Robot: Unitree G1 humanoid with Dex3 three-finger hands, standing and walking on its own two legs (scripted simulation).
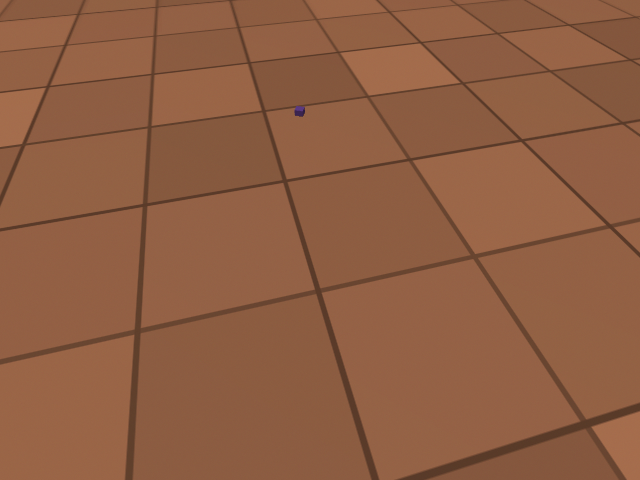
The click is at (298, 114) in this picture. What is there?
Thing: small box
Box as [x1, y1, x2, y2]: [294, 106, 304, 116]
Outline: 296,106 294,110 295,115 302,116 304,112 304,107
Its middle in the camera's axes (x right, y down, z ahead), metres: -0.12 -0.75 +2.30
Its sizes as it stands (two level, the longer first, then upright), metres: 0.050 0.050 0.035
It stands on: the floor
